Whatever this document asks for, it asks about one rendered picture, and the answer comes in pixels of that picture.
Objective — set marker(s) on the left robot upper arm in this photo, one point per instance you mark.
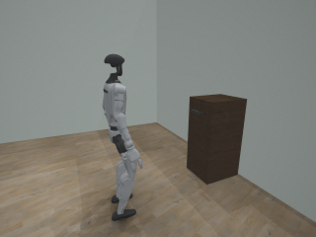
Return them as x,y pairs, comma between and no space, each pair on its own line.
103,104

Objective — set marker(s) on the right robot upper arm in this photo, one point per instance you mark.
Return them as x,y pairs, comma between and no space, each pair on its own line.
119,92

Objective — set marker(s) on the drawer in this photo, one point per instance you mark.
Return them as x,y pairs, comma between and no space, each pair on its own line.
204,109

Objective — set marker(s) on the robot foot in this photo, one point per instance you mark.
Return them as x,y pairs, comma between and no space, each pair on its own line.
126,214
115,198

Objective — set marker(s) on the robot right hand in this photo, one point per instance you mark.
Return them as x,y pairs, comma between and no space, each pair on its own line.
132,156

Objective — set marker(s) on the robot left foot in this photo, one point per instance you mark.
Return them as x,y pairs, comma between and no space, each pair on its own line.
115,198

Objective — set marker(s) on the robot right forearm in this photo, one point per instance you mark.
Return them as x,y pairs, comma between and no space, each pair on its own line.
123,131

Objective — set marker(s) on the robot right foot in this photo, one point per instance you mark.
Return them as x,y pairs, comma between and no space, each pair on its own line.
126,214

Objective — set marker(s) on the cabinet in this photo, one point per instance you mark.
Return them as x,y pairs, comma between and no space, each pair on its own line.
214,148

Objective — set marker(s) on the handle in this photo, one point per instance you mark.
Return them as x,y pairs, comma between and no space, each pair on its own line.
196,112

